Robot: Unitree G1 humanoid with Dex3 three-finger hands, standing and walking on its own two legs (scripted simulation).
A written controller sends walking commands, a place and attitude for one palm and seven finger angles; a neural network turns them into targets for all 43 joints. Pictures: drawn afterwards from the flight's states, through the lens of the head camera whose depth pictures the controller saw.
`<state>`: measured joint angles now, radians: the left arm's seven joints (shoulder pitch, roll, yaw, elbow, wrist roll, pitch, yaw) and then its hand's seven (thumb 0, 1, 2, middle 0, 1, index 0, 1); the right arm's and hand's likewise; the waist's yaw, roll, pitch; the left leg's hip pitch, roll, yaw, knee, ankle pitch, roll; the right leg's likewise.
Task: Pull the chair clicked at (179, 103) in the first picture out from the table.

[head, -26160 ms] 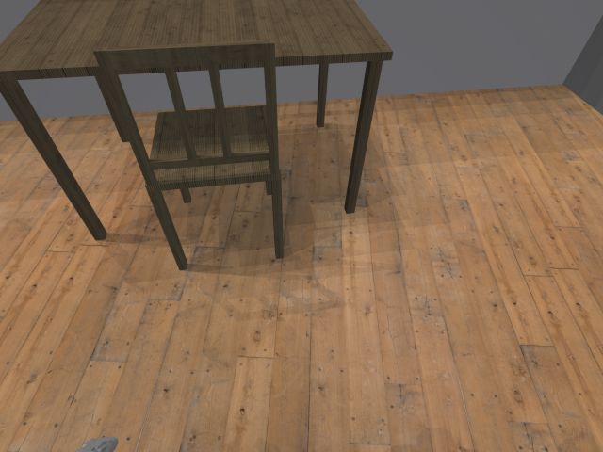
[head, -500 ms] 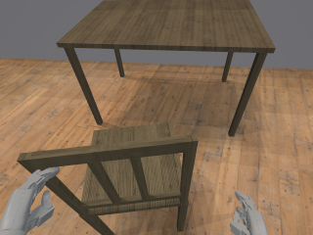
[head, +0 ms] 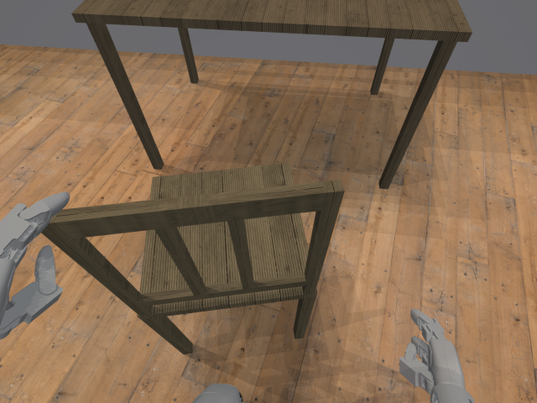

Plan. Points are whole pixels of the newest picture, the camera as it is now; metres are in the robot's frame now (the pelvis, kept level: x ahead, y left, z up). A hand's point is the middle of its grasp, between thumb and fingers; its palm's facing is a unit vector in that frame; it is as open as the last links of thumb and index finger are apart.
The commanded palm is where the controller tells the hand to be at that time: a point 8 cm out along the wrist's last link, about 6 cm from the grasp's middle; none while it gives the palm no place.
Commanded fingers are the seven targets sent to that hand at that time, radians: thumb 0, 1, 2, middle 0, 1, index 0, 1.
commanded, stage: step back with the hand held close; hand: left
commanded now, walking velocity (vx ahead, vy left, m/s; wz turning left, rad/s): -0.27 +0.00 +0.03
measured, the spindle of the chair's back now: (185, 263) +0.32 +0.21 -0.08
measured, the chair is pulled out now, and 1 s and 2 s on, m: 0.56 0.56 0.56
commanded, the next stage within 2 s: stop stepping back and stand still in 0.52 s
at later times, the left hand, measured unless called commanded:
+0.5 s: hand out of the picture +0.07 +0.29 +0.18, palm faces +0.46 -0.71 -0.53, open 7.4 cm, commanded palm +0.02 +0.33 +0.18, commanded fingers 0.00 0.90 0.90 -0.20 -0.30 -0.20 -0.30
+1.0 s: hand out of the picture -0.01 +0.31 +0.17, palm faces +0.50 -0.76 -0.41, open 7.4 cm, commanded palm -0.07 +0.34 +0.18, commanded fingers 0.00 0.90 0.90 -0.20 -0.30 -0.20 -0.30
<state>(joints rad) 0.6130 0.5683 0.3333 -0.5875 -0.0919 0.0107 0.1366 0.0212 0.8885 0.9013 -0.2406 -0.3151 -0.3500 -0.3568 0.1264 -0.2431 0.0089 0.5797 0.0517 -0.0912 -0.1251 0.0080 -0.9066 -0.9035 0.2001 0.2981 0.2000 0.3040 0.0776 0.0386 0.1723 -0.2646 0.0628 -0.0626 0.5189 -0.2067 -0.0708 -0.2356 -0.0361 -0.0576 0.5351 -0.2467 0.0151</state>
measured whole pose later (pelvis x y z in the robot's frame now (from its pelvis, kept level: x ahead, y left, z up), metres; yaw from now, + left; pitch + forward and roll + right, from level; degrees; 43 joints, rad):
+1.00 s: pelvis -0.20 +0.03 -0.01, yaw +3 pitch -3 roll -1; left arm 0.49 0.41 0.40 -0.46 -0.03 -0.17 0.16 0.02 0.88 0.90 -0.21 -0.30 -0.22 -0.31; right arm 0.25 -0.23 0.00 0.68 0.01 -0.14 -0.09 0.01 -0.90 -0.90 0.20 0.30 0.20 0.30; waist 0.00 0.00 -0.01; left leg -0.31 -0.01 -0.04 0.60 -0.25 0.02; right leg -0.30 -0.02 -0.03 0.59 -0.24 0.02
